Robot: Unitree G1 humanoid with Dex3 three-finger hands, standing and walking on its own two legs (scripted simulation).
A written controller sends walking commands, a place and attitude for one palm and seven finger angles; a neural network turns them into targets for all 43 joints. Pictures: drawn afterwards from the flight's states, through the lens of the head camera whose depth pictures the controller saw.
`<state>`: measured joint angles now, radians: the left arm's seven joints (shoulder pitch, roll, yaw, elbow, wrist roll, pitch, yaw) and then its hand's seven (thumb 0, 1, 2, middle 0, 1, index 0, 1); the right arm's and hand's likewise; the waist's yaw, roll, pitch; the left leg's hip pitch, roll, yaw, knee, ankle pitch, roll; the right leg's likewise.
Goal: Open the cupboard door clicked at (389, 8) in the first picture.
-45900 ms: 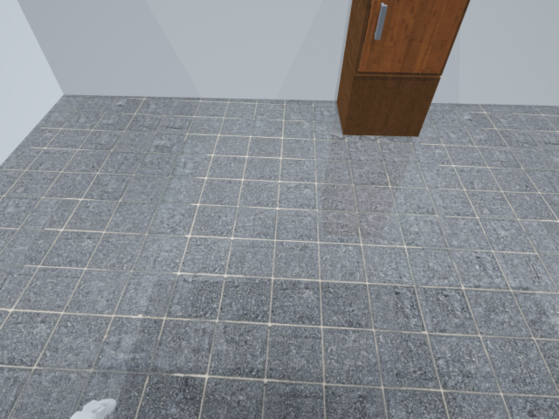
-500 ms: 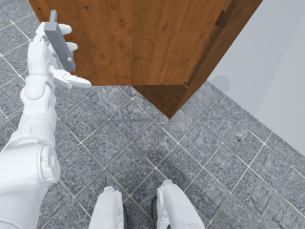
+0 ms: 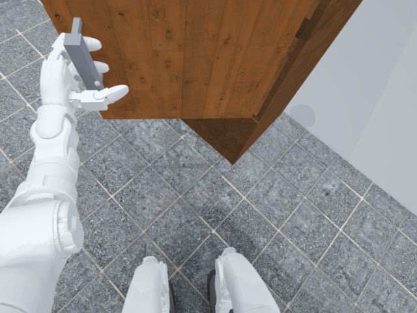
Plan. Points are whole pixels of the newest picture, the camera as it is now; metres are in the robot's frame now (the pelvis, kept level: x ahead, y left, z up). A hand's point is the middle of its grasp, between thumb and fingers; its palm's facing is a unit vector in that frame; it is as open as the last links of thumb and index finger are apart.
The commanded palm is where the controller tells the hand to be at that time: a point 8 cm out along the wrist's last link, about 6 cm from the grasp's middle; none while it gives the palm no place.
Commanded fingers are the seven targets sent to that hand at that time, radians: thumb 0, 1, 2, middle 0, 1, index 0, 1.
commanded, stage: close the thumb around the handle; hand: left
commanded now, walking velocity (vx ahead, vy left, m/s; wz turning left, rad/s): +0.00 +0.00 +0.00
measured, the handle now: (88, 62) +0.58 +0.18 +0.03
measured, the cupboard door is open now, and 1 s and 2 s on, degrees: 47 67 87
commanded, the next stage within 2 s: pull the door open along its arc in 0.34 s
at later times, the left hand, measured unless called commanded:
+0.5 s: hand (98, 83) +0.52 +0.16 +0.04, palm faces +0.00 -1.00 -0.01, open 5.9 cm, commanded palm +0.49 +0.19 +0.04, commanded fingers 0.00 0.90 0.90 -0.40 -1.35 -0.40 -1.35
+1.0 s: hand (116, 150) +0.39 +0.12 +0.04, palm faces +0.05 -1.00 +0.05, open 6.3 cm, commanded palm +0.34 +0.19 +0.04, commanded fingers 0.00 0.90 0.90 -0.40 -1.35 -0.40 -1.35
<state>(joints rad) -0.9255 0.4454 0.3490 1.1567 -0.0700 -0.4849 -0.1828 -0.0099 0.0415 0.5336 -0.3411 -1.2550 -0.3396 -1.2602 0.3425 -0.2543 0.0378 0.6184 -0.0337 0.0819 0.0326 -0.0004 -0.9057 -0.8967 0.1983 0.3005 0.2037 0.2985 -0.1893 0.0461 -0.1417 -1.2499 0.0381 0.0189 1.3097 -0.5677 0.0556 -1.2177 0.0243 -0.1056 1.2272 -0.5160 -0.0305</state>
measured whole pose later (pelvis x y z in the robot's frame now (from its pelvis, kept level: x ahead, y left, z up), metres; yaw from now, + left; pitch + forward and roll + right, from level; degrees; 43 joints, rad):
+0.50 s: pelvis +0.00 +0.00 +0.00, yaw +0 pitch +29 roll -4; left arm -0.91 0.43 0.35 1.15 -0.07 -0.49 -0.16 0.00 0.70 0.80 -0.35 -1.34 -0.34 -1.35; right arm 0.35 -0.25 0.03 0.63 -0.04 0.09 0.04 0.00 -0.91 -0.90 0.20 0.30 0.20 0.30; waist -0.19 0.05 -0.14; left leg -1.24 0.04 0.02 1.30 -0.57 0.05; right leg -1.21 0.03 -0.10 1.22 -0.52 -0.03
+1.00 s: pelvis +0.03 +0.00 +0.03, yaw +0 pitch +24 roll -2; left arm -0.20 0.11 0.12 0.48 -0.15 -0.48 -0.01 0.01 0.66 0.70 -0.32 -1.31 -0.35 -1.32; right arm 0.28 -0.24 -0.01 0.52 -0.01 0.08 0.07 0.00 -0.91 -0.90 0.20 0.30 0.20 0.30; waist -0.07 0.03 -0.18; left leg -1.02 0.03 0.07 1.16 -0.57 0.05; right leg -1.03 0.03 -0.05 1.13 -0.52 -0.03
